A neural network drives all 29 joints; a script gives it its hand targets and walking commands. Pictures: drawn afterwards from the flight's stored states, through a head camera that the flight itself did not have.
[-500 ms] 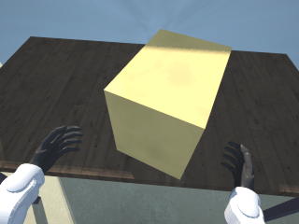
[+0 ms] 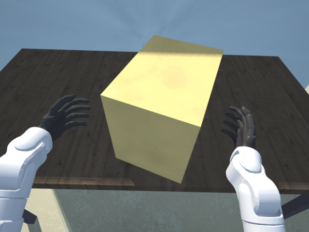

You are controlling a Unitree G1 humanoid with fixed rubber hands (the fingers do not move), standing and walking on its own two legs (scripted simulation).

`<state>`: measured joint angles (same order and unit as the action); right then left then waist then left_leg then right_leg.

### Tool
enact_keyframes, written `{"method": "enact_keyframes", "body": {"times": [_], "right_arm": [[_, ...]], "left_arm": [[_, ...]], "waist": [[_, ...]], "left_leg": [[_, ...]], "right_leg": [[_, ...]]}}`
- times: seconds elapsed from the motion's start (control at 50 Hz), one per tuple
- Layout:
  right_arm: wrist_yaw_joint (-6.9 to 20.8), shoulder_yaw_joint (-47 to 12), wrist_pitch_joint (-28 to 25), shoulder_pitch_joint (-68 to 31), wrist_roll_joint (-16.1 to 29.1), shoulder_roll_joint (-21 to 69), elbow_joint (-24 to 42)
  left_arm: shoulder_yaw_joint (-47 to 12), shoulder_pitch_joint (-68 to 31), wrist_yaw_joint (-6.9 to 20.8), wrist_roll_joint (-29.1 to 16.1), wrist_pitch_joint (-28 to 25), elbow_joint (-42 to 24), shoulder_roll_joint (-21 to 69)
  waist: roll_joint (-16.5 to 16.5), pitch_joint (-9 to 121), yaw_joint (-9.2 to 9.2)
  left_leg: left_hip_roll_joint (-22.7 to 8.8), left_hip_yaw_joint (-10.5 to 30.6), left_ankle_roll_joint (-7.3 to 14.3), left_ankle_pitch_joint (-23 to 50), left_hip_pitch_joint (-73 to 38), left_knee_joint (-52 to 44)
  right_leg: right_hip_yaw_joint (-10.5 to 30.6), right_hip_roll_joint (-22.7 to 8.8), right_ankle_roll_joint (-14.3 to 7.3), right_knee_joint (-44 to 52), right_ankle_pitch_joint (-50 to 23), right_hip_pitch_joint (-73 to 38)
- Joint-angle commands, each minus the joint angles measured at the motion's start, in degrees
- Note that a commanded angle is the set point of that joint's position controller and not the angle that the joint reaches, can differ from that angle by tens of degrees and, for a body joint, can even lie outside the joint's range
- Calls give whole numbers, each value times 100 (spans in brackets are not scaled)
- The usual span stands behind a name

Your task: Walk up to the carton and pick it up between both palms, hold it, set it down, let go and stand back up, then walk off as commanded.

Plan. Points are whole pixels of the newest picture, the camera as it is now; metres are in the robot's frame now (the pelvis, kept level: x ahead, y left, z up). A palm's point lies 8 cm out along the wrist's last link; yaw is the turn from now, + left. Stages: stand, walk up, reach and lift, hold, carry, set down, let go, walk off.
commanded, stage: reach and lift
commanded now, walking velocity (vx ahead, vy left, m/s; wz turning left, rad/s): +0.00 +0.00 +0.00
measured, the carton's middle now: (166, 106) +0.45 -0.02 +0.06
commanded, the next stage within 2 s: none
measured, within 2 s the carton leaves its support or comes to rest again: neither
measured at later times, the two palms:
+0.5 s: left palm (65, 91) +0.37 +0.23 +0.18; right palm (246, 116) +0.32 -0.18 +0.17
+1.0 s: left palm (79, 60) +0.43 +0.20 +0.22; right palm (250, 92) +0.36 -0.19 +0.20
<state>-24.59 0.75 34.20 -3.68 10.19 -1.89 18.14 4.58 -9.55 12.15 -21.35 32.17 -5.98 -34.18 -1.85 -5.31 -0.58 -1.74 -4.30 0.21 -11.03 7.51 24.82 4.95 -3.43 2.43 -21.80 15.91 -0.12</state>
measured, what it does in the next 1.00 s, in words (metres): stands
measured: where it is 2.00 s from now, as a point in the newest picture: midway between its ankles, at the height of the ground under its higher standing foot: outside the picture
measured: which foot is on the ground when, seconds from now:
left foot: down 0.00-1.00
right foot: down 0.00-1.00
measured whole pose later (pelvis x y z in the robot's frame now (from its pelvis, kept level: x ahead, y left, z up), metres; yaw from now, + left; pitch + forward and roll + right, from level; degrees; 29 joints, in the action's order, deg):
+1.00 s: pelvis +0.00 +0.00 +0.00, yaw +0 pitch -4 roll -1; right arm -22.0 3.9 33.4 -41.0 13.8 -5.5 -16.7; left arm -1.3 -50.1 10.2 -20.1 31.9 34.5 -34.3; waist -2.3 -2.8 -8.2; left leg -1.9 -4.3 0.5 -10.4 9.9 24.4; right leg 4.9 -3.3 2.4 -20.7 14.4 2.0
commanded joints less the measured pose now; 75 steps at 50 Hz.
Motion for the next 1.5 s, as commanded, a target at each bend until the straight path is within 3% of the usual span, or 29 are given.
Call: {"method": "enact_keyframes", "body": {"times": [0.0, 0.04, 0.06, 0.1, 0.12, 0.24, 0.26, 0.28, 0.3, 0.38, 0.44, 0.52, 0.56, 0.68, 0.7, 0.8, 0.86, 0.88, 0.9, 1.02, 1.08, 1.12, 1.14, 1.18, 1.22, 1.26, 1.32, 1.38, 1.48], "right_arm": [[-24, 762, 11, -1421, 594, -961, 218], [13, 778, 41, -1778, 606, -1005, 76], [16, 721, 41, -1709, 636, -1018, 61], [8, 795, 75, -1963, 662, -1034, -76], [27, 829, 106, -2196, 643, -979, -314], [7, 836, 38, -2446, 693, -1159, -262], [0, 972, 108, -2641, 602, -1120, -761], [9, 886, 78, -2684, 729, -1146, -433], [11, 959, 60, -2782, 716, -1178, -645], [24, 953, 81, -3210, 670, -1169, -878], [39, 911, 33, -3247, 856, -1271, -772], [61, 1033, 31, -4004, 788, -1342, -1207], [123, 1014, -8, -4055, 836, -1378, -1444], [150, 1067, -151, -4543, 823, -1410, -1659], [152, 1074, -146, -4728, 835, -1486, -1927], [255, 1171, -288, -5411, 805, -1553, -2357], [313, 1020, -307, -5441, 777, -1517, -2770], [303, 1086, -333, -5645, 752, -1547, -2980], [288, 1107, -346, -5811, 786, -1578, -2979], [378, 1024, -550, -6350, 773, -1502, -3423], [381, 1109, -614, -6758, 690, -1565, -3983], [421, 954, -674, -6872, 776, -1473, -4326], [409, 1042, -744, -7025, 720, -1558, -4363], [444, 929, -803, -7197, 802, -1497, -4750], [477, 992, -962, -7324, 773, -1562, -4741], [495, 831, -1000, -7388, 785, -1461, -5328], [501, 747, -1179, -7737, 848, -1452, -5575], [553, 639, -1367, -7811, 911, -1483, -5709], [590, 666, -1622, -8090, 828, -1512, -6243]], "left_arm": [[535, -2123, 9, 171, 7, -267, -975], [472, -2641, -3, 147, 65, -48, -1057], [494, -2484, -12, 196, 37, -27, -1100], [424, -2706, -14, 173, 57, 176, -1103], [370, -3020, -17, 135, 61, 354, -1060], [355, -3238, -46, 165, 121, 117, -1074], [380, -3519, -21, 198, 137, 608, -1147], [307, -3469, -57, 205, 159, 126, -1075], [301, -3577, -41, 176, 176, 583, -1043], [300, -3961, -71, 202, 184, 904, -1131], [347, -3953, -95, 258, 212, 790, -1141], [238, -4786, -97, 156, 147, 1206, -1232], [150, -4888, -131, 258, 155, 1375, -1174], [104, -5417, -197, 140, 103, 1628, -1204], [12, -5555, -156, 126, 85, 2220, -1256], [-174, -6358, -230, 115, -115, 2536, -1230], [-142, -6446, -222, 196, -130, 2902, -1140], [-224, -6590, -220, 158, -180, 3278, -1151], [-339, -6815, -219, 128, -243, 3089, -1170], [-605, -7240, -256, 40, -562, 4092, -1070], [-825, -7717, -272, 34, -743, 4514, -998], [-881, -7804, -275, 27, -892, 5046, -923], [-937, -8028, -281, 31, -964, 4950, -895], [-1060, -8248, -269, -46, -1122, 5488, -837], [-1131, -8329, -318, -53, -1244, 5444, -803], [-1211, -8485, -298, -21, -1400, 6031, -740], [-1357, -8711, -281, -84, -1628, 6570, -628], [-1388, -8781, -356, -55, -1798, 6658, -477], [-1609, -9066, -428, -49, -2072, 7159, -471]], "waist": [[591, 1086, -470], [680, 1170, -562], [589, 1232, -477], [621, 1227, -510], [551, 1202, -608], [558, 1654, -670], [644, 1413, -769], [687, 1662, -717], [592, 1481, -800], [538, 1694, -801], [563, 1933, -796], [537, 2037, -921], [712, 1957, -922], [655, 2490, -1009], [684, 2209, -1061], [765, 2592, -1145], [666, 2584, -1134], [590, 2466, -1205], [690, 2553, -1235], [542, 2813, -1245], [676, 2810, -1396], [561, 2761, -1366], [684, 2963, -1426], [732, 2946, -1422], [790, 3260, -1452], [772, 2992, -1501], [653, 2897, -1488], [722, 3290, -1462], [723, 3366, -1528]], "left_leg": [[-47, -67, 14, 396, -1053, -823], [-9, -89, 16, 354, -924, -790], [-25, -57, 29, 392, -1001, -790], [-7, -78, 40, 255, -963, -825], [-22, -70, 84, 165, -864, -820], [17, -50, -1, 750, -1119, -638], [27, -64, -22, 508, -959, -683], [-11, -18, -50, 822, -1074, -626], [5, -15, -23, 711, -1044, -650], [25, -26, 1, 690, -999, -610], [44, -7, -62, 1211, -1208, -513], [59, 8, -27, 819, -1095, -556], [28, 56, -88, 878, -1158, -535], [63, 48, -121, 1302, -1505, -402], [58, 62, -94, 1084, -1359, -401], [-12, 169, -142, 1103, -1529, -361], [55, 121, -129, 1281, -1629, -285], [25, 144, -79, 1048, -1535, -345], [29, 131, -84, 1127, -1543, -346], [14, 171, -13, 979, -1615, -330], [-12, 195, -34, 962, -1618, -328], [-9, 212, 3, 1071, -1639, -315], [8, 212, -37, 1151, -1734, -270], [-3, 250, -19, 1071, -1673, -307], [-8, 294, -36, 1299, -1847, -228], [50, 276, 23, 1154, -1705, -256], [35, 311, 63, 1073, -1569, -279], [16, 339, 32, 1408, -1803, -194], [23, 345, 52, 1209, -1615, -202]], "right_leg": [[-403, 373, -346, 826, -1312, 503], [-401, 365, -328, 774, -1395, 521], [-401, 345, -345, 755, -1484, 477], [-430, 368, -372, 796, -1329, 546], [-409, 362, -366, 771, -1377, 580], [-476, 411, -336, 684, -2139, 483], [-460, 387, -341, 768, -1794, 565], [-513, 425, -363, 702, -2054, 459], [-496, 426, -339, 759, -2001, 532], [-501, 409, -333, 729, -2106, 498], [-536, 468, -317, 659, -2624, 404], [-561, 472, -256, 658, -2284, 535], [-604, 478, -315, 644, -2313, 653], [-640, 506, -242, 624, -2775, 560], [-611, 498, -241, 657, -2609, 747], [-706, 547, -239, 624, -2388, 856], [-688, 533, -178, 579, -2848, 854], [-703, 531, -192, 617, -2644, 928], [-727, 523, -185, 580, -2790, 866], [-732, 520, -189, 618, -2660, 1037], [-779, 528, -193, 603, -2689, 1110], [-774, 546, -182, 615, -2692, 1177], [-806, 549, -161, 604, -2767, 1230], [-817, 532, -186, 650, -2540, 1346], [-805, 542, -197, 618, -2770, 1339], [-781, 511, -175, 635, -2843, 1416], [-835, 519, -158, 632, -2719, 1494], [-888, 550, -170, 601, -2886, 1662], [-914, 529, -153, 563, -2768, 1730]]}}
